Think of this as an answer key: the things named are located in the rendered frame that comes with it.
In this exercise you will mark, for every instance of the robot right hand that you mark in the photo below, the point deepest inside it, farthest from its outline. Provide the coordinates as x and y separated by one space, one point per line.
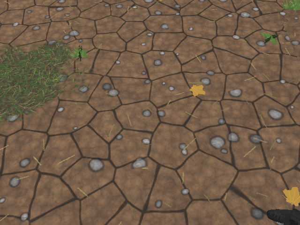
284 216

